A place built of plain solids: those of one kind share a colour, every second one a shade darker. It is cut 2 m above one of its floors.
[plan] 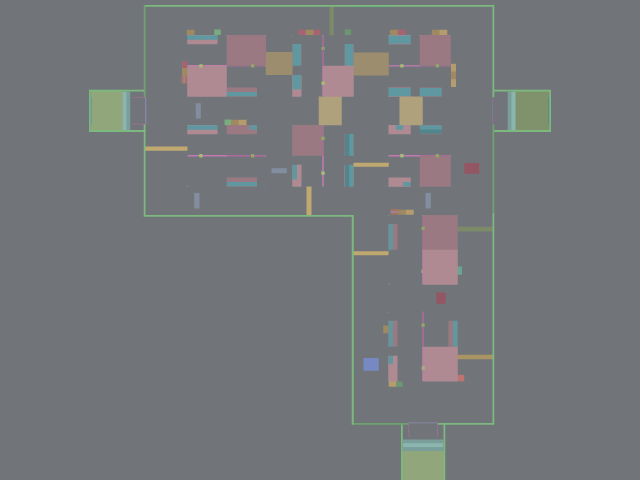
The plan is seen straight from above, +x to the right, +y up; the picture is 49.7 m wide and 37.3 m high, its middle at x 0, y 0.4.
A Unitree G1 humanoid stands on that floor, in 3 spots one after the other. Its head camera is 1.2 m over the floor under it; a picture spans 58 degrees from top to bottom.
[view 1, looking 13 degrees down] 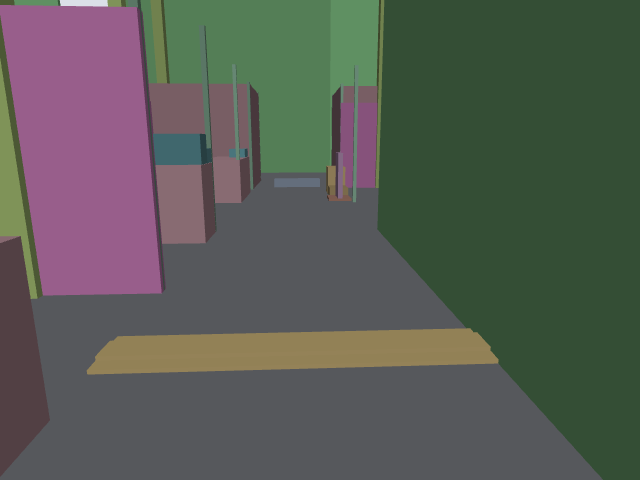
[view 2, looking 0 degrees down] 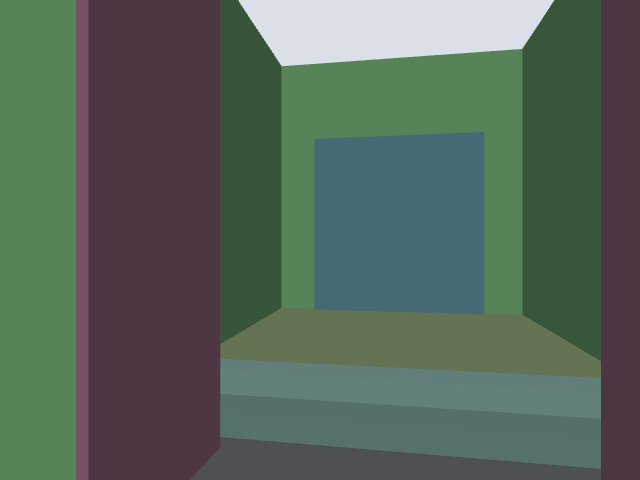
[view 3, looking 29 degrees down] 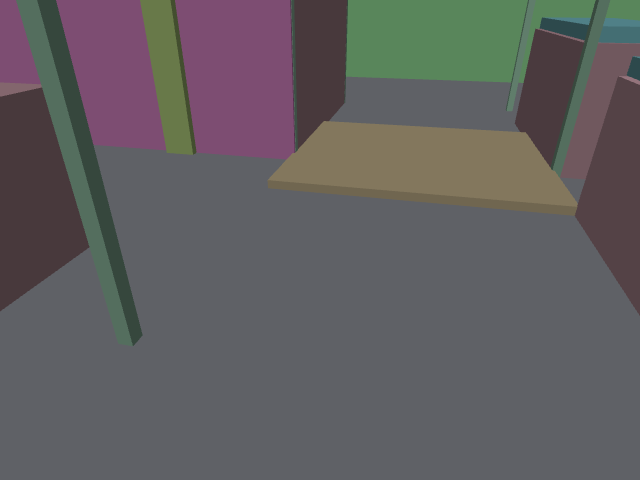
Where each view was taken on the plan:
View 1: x -3.17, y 3.45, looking -3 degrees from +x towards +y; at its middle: ground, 5.33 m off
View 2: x -12.24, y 10.44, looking -170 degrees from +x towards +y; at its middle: outer_doors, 5.57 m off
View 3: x -3.17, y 10.44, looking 103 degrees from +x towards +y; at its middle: ground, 2.48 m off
